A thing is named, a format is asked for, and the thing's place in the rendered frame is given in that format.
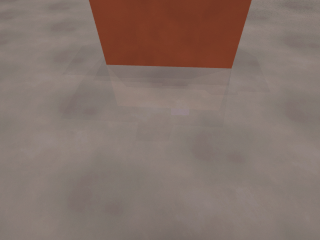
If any pedestal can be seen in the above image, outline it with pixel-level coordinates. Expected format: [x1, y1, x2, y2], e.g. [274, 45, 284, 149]
[89, 0, 252, 69]

